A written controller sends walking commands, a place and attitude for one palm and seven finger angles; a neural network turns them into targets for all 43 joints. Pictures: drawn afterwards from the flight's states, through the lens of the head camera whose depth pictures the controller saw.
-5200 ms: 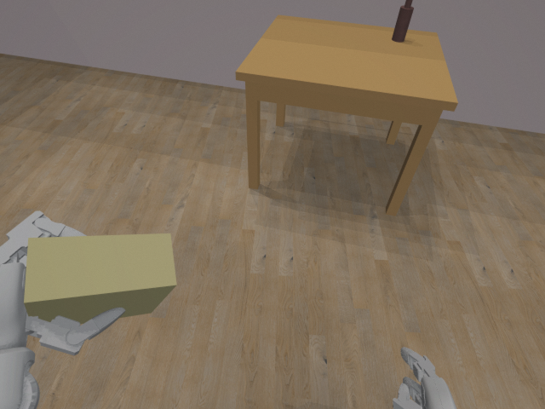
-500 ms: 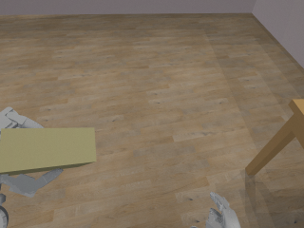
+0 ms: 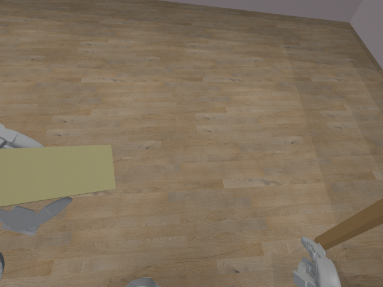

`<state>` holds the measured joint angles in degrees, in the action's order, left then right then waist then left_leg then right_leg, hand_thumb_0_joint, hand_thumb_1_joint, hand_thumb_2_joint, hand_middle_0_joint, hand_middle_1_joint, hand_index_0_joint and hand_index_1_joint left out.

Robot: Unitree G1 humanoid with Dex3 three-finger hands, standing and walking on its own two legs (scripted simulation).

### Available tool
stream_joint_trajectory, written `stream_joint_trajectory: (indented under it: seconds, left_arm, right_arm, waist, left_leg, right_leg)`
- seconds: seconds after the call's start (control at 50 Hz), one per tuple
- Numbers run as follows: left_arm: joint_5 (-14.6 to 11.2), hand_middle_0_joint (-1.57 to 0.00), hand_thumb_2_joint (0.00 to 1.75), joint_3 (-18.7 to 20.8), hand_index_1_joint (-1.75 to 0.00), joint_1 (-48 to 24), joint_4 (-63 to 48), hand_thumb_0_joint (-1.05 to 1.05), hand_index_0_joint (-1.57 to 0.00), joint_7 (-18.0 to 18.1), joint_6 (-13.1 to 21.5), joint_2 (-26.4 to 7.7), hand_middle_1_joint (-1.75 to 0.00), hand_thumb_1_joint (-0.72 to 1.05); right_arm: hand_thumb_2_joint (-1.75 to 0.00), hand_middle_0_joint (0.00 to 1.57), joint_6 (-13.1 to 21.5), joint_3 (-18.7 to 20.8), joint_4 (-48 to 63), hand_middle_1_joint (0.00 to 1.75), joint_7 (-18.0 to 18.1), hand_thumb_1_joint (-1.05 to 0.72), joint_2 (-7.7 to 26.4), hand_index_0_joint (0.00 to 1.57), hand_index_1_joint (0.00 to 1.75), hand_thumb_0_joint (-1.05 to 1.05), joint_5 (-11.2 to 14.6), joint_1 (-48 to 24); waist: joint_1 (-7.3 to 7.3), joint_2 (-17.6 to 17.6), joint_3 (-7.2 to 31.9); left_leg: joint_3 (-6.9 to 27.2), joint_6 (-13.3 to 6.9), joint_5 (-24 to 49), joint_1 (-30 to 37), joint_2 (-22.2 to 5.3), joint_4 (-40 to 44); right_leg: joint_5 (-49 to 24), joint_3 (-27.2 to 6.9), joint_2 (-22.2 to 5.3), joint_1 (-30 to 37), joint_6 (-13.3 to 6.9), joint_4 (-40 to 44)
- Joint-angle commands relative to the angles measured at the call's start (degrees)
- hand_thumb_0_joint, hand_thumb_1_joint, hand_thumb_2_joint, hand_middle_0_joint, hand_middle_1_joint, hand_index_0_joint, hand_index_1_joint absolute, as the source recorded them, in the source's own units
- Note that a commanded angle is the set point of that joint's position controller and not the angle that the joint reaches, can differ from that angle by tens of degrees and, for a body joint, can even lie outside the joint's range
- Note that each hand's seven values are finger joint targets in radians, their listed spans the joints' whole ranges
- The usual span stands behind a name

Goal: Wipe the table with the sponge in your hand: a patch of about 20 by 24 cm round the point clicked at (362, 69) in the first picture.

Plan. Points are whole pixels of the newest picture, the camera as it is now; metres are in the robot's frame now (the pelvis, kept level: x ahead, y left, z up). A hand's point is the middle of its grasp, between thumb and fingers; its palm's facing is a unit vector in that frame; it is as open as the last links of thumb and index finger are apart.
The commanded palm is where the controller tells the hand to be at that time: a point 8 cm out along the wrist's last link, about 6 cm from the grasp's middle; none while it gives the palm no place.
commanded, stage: turn to face it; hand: left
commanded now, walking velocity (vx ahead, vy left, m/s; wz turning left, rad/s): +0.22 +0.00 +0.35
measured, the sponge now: (69, 175) +0.24 +0.20 +0.17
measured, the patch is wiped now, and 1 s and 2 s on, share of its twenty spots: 0.00 0.00 0.00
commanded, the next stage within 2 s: none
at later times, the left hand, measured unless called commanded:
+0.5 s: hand (116, 138) +0.31 +0.15 +0.18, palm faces +0.30 -0.86 -0.41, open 10.3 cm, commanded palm +0.25 +0.21 +0.20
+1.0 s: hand (180, 132) +0.33 +0.05 +0.18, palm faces -0.01 -0.87 -0.50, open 10.3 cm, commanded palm +0.29 +0.12 +0.20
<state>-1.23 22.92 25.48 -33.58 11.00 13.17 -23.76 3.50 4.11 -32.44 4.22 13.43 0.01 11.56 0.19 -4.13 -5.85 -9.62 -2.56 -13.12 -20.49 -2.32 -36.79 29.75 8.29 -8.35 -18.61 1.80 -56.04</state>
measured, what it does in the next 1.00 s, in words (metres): steps on the spot, turning right: right foot, then left foot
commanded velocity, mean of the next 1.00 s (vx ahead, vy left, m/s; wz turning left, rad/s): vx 0.00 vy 0.00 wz -0.57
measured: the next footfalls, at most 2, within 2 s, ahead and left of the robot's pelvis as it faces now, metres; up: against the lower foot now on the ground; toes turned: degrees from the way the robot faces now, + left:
right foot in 0.32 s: +0.14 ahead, -0.14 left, +0.00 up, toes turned -8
left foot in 0.68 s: +0.12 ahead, +0.08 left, +0.00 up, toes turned -6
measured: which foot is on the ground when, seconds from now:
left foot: down 0.00-0.34, up 0.36-0.66, down 0.68-1.00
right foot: up 0.00-0.30, down 0.32-0.70, up 0.72-0.98, down 1.00-1.00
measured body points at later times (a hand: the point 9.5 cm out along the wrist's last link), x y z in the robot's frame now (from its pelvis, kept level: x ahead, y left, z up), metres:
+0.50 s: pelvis +0.06 -0.06 +0.01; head +0.10 -0.07 +0.46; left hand +0.28 +0.19 +0.20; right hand +0.25 -0.30 -0.07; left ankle +0.04 +0.09 -0.66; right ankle +0.10 -0.14 -0.72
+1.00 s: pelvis +0.03 -0.07 +0.01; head +0.07 -0.10 +0.45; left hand +0.32 +0.10 +0.21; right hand +0.10 -0.31 -0.10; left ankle +0.08 +0.08 -0.72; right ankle +0.00 -0.18 -0.72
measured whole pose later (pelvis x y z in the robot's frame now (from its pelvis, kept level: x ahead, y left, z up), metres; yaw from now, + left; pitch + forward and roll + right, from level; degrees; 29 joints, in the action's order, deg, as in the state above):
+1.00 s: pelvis +0.03 -0.07 +0.01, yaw -24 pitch -1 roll -1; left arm -1.0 20.4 25.5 -31.7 7.6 9.5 -23.8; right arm 3.1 -2.7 -29.7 -0.9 7.1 0.4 13.6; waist -1.6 2.2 -6.9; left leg -13.2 5.5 -19.4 -14.6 -14.3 -37.3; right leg 16.1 7.7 -1.6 -16.4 2.5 -34.5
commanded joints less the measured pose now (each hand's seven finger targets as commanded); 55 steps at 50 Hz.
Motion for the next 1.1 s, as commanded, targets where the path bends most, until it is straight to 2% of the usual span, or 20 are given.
stream_joint_trajectory:
  seconds: [0.0, 0.08, 0.24, 0.28, 0.3, 0.34, 0.4, 0.44, 0.56, 0.62, 0.66, 0.68, 0.7, 0.74, 0.78, 0.94, 0.96, 1.0, 1.02, 1.08]
  left_arm:
    - [0.50, -1.20, 1.30, 7.85, -1.60, -4.25, -15.83, 0.00, -1.20, -0.67, 4.45, -11.17, -1.60, 0.10]
    - [-0.76, -1.20, 1.30, 5.47, -1.60, 2.56, -17.86, 0.00, -1.20, -1.33, 3.94, -6.85, -1.60, 0.10]
    - [-0.06, -1.20, 1.30, 1.61, -1.60, -8.25, -4.28, 0.00, -1.20, -1.68, 1.14, -4.99, -1.60, 0.10]
    - [0.64, -1.20, 1.30, 0.42, -1.60, -11.89, -3.15, 0.00, -1.20, -2.14, 0.51, -5.29, -1.60, 0.10]
    - [0.96, -1.20, 1.30, 0.79, -1.60, -13.38, -3.55, 0.00, -1.20, -1.97, 0.37, -7.10, -1.60, 0.10]
    - [-0.60, -1.20, 1.30, 2.42, -1.60, -11.92, -3.12, 0.00, -1.20, -1.85, -0.39, -7.74, -1.60, 0.10]
    - [-1.15, -1.20, 1.30, 5.01, -1.60, -6.13, -10.16, 0.00, -1.20, -1.43, 1.12, -8.61, -1.60, 0.10]
    - [-1.34, -1.20, 1.30, 6.61, -1.60, -2.36, -12.22, 0.00, -1.20, -1.20, 1.83, -9.13, -1.60, 0.10]
    - [-2.02, -1.20, 1.30, 9.52, -1.60, 4.79, -12.35, 0.00, -1.20, -0.66, 1.91, -9.38, -1.60, 0.10]
    - [-1.74, -1.20, 1.30, 8.21, -1.60, 3.70, -10.65, 0.00, -1.20, -0.90, 1.36, -8.45, -1.60, 0.10]
    - [-1.29, -1.20, 1.30, 7.28, -1.60, 0.62, -11.78, 0.00, -1.20, -1.45, 1.63, -8.40, -1.60, 0.10]
    - [-1.09, -1.20, 1.30, 8.39, -1.60, 0.68, -11.52, 0.00, -1.20, -1.70, 2.17, -9.60, -1.60, 0.10]
    - [-0.35, -1.20, 1.30, 7.20, -1.60, 0.53, -10.39, 0.00, -1.20, -1.80, 2.47, -9.12, -1.60, 0.10]
    - [0.12, -1.20, 1.30, 2.45, -1.60, -2.42, -10.95, 0.00, -1.20, -2.64, 2.33, -5.54, -1.60, 0.10]
    - [0.44, -1.20, 1.30, 0.70, -1.60, -6.11, -13.22, 0.00, -1.20, -2.66, 1.32, -5.03, -1.60, 0.10]
    - [-0.27, -1.20, 1.30, 4.82, -1.60, -3.06, -11.92, 0.00, -1.20, -2.43, 0.57, -8.54, -1.60, 0.10]
    - [-0.21, -1.20, 1.30, 5.74, -1.60, -2.64, -11.59, 0.00, -1.20, -2.38, 0.70, -9.22, -1.60, 0.10]
    - [-1.08, -1.20, 1.30, 10.28, -1.60, 2.59, -8.09, 0.00, -1.20, -1.55, 0.71, -12.63, -1.60, 0.10]
    - [-2.35, -1.20, 1.30, 10.89, -1.60, 4.12, -9.78, 0.00, -1.20, -1.53, -0.04, -12.84, -1.60, 0.10]
    - [-2.89, -1.20, 1.30, 12.50, -1.60, 8.17, -11.32, 0.00, -1.20, -1.25, 0.36, -11.09, -1.60, 0.10]
  right_arm:
    - [-0.90, 0.20, 3.77, 0.39, 6.39, 0.30, -1.34, -0.90, 4.97, 0.20, 0.30, 0.00, 0.98, -4.09]
    - [-0.90, 0.20, 5.19, -0.53, 5.80, 0.30, -2.16, -0.90, 4.06, 0.20, 0.30, 0.00, 0.92, -3.63]
    - [-0.90, 0.20, 5.32, -2.41, 4.96, 0.30, -0.54, -0.90, 3.85, 0.20, 0.30, 0.00, 0.36, -4.19]
    - [-0.90, 0.20, 4.94, -2.52, 5.09, 0.30, -0.70, -0.90, 2.99, 0.20, 0.30, 0.00, 0.46, -4.54]
    - [-0.90, 0.20, 4.68, -2.87, 5.69, 0.30, -0.87, -0.90, 2.09, 0.20, 0.30, 0.00, 0.41, -4.66]
    - [-0.90, 0.20, 4.74, -2.02, 6.16, 0.30, -1.44, -0.90, 3.05, 0.20, 0.30, 0.00, 0.39, -5.17]
    - [-0.90, 0.20, 2.62, -3.62, 6.31, 0.30, -1.80, -0.90, 1.45, 0.20, 0.30, 0.00, 0.04, -8.30]
    - [-0.90, 0.20, 1.60, -3.57, 6.96, 0.30, -1.73, -0.90, 1.69, 0.20, 0.30, 0.00, -0.29, -8.94]
    - [-0.90, 0.20, -0.45, -2.16, 9.66, 0.30, -2.37, -0.90, 3.15, 0.20, 0.30, 0.00, 0.22, -7.33]
    - [-0.90, 0.20, -1.35, -1.74, 9.68, 0.30, -2.30, -0.90, 4.21, 0.20, 0.30, 0.00, 0.74, -4.63]
    - [-0.90, 0.20, -1.41, -0.28, 10.83, 0.30, -1.72, -0.90, 6.66, 0.20, 0.30, 0.00, 1.03, -4.93]
    - [-0.90, 0.20, -1.12, -0.61, 11.14, 0.30, -1.47, -0.90, 6.04, 0.20, 0.30, 0.00, 0.74, -5.54]
    - [-0.90, 0.20, -0.81, -1.28, 10.95, 0.30, -1.49, -0.90, 4.79, 0.20, 0.30, 0.00, -0.17, -5.69]
    - [-0.90, 0.20, -0.30, -0.61, 9.98, 0.30, -2.53, -0.90, 5.95, 0.20, 0.30, 0.00, 0.42, -3.75]
    - [-0.90, 0.20, 0.64, -0.87, 10.38, 0.30, -3.29, -0.90, 6.13, 0.20, 0.30, 0.00, 0.98, -3.68]
    - [-0.90, 0.20, 2.69, -1.13, 10.07, 0.30, -4.49, -0.90, 5.98, 0.20, 0.30, 0.00, 0.75, -1.19]
    - [-0.90, 0.20, 2.50, -1.16, 10.07, 0.30, -4.81, -0.90, 5.37, 0.20, 0.30, 0.00, 1.19, -1.00]
    - [-0.90, 0.20, 1.75, -2.33, 11.61, 0.30, -4.38, -0.90, 3.08, 0.20, 0.30, 0.00, 1.19, -3.32]
    - [-0.90, 0.20, 0.95, -1.57, 11.04, 0.30, -4.21, -0.90, 3.34, 0.20, 0.30, 0.00, 1.45, -4.82]
    - [-0.90, 0.20, -2.55, -3.36, 9.08, 0.30, -4.19, -0.90, 1.20, 0.20, 0.30, 0.00, 0.66, -7.30]
  waist:
    - [0.33, 16.54, 11.98]
    - [-0.63, 19.31, 13.52]
    - [-0.49, 15.40, 10.74]
    - [-0.61, 8.49, 10.32]
    - [-0.08, -2.76, 10.20]
    - [-1.51, -15.48, 11.57]
    - [-1.31, -2.25, 15.13]
    - [-1.07, -1.01, 15.88]
    - [-2.24, -1.63, 17.91]
    - [-0.69, 0.69, 17.62]
    - [-1.00, 10.54, 14.38]
    - [-1.93, 21.88, 13.27]
    - [-1.71, 22.80, 11.00]
    - [-1.12, 17.00, 8.45]
    - [-1.08, 19.32, 7.64]
    - [-0.86, 19.23, 10.51]
    - [-0.97, 13.43, 12.42]
    - [-2.06, -10.24, 15.17]
    - [-2.10, -10.62, 16.78]
    - [-1.10, -1.37, 17.93]
  left_leg:
    - [32.93, -13.66, 14.24, 18.49, -20.85, 16.65]
    - [14.08, -7.03, 17.47, 10.65, -13.37, 16.91]
    - [4.80, -0.95, 8.15, 9.17, -14.75, 11.81]
    - [2.12, 1.46, 0.79, 6.29, -11.93, 0.91]
    - [0.46, 3.78, -6.75, -0.88, -6.76, -9.91]
    - [7.41, 6.19, -21.20, -9.01, -0.86, -27.33]
    - [9.42, 7.13, -15.97, -10.42, -1.90, -29.07]
    - [7.88, 7.11, -14.24, -7.42, -1.23, -22.59]
    - [6.21, 6.81, -10.33, -1.69, 0.01, -3.19]
    - [5.60, 5.79, -0.44, 10.11, -1.68, 10.73]
    - [14.41, 1.08, 9.39, 16.70, -13.19, 15.39]
    - [20.20, -3.06, 19.85, 18.09, -21.85, 18.16]
    - [23.07, -6.10, 24.46, 13.30, -26.30, 18.53]
    - [12.50, -4.90, 31.97, 14.47, -22.80, 14.24]
    - [4.30, -1.26, 31.19, 12.60, -19.26, 13.22]
    - [0.00, 2.73, 24.86, 11.04, -18.22, 2.77]
    - [-1.40, 4.18, 20.22, 8.01, -16.05, -5.03]
    - [1.79, 8.23, -23.90, -13.75, -3.65, -27.03]
    - [9.07, 8.04, -22.75, -13.72, -4.76, -33.04]
    - [10.17, 8.81, -14.99, -14.63, -4.51, -34.40]
  right_leg:
    - [1.76, -8.43, 0.41, -22.02, 1.20, -18.06]
    - [-8.08, -2.77, 2.52, -9.53, 1.40, -0.86]
    - [-13.68, 2.16, 8.49, 4.26, 1.30, 24.67]
    - [-21.86, -3.76, 4.66, 7.66, -0.78, 31.66]
    - [-36.12, -17.91, -3.81, 10.41, -5.09, 32.93]
    - [-42.65, -35.05, -13.16, 10.72, -10.77, 38.73]
    - [-51.46, -24.14, -9.11, 15.38, -11.72, 31.77]
    - [-51.54, -21.29, -7.36, 13.42, -11.28, 31.87]
    - [-44.31, -25.79, -5.58, 12.63, -11.69, 31.70]
    - [-35.04, -23.91, -2.28, 5.92, -7.45, 28.77]
    - [-19.23, -20.19, 5.29, -6.05, -3.15, 20.81]
    - [-2.06, -13.00, 9.25, -12.48, -0.66, 8.17]
    - [1.72, -9.68, 8.42, -12.77, 0.45, -3.88]
    - [-2.53, -8.71, 6.31, -13.97, 0.76, -3.37]
    - [-6.86, -4.25, 6.54, -9.74, 1.22, 2.37]
    - [-15.71, 1.42, 8.88, 7.41, 1.05, 26.58]
    - [-24.69, -1.65, 5.76, 12.88, -0.46, 30.85]
    - [-68.75, -27.38, -10.21, 22.51, -10.47, 30.05]
    - [-63.98, -29.95, -12.18, 19.48, -11.04, 30.81]
    - [-52.96, -22.69, -7.52, 19.62, -11.04, 29.33]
